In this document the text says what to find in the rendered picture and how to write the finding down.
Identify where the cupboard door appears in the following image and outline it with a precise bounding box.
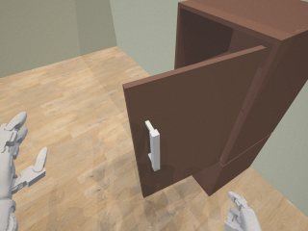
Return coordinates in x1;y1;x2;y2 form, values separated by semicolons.
122;45;267;198

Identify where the left robot hand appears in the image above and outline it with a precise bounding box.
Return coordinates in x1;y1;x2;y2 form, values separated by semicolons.
0;111;47;199

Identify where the right robot hand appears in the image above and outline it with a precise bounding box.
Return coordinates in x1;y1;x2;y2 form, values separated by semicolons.
224;191;262;231

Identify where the handle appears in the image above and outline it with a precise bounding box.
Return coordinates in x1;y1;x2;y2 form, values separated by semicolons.
145;120;161;171

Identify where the robot left forearm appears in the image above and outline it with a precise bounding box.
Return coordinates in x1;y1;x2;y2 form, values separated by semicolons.
0;198;18;231

